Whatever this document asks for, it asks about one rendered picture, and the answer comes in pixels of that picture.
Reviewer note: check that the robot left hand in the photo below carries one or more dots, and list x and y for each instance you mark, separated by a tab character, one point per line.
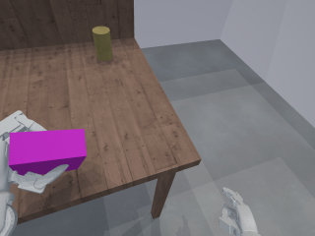
32	182

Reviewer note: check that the left robot forearm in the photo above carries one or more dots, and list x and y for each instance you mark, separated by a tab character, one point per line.
8	215

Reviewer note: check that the sponge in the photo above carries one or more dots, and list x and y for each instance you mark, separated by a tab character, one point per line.
41	151

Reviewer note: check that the table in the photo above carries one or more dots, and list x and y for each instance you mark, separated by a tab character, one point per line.
49	70

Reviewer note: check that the robot right hand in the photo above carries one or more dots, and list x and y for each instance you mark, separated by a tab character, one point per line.
239	220

